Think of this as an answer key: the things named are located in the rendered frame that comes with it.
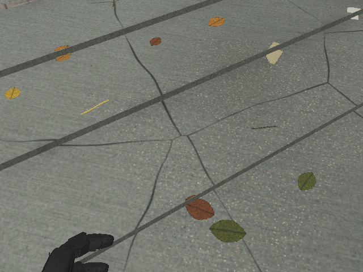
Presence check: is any left robot hand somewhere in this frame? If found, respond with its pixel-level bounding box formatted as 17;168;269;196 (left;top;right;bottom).
42;232;114;272

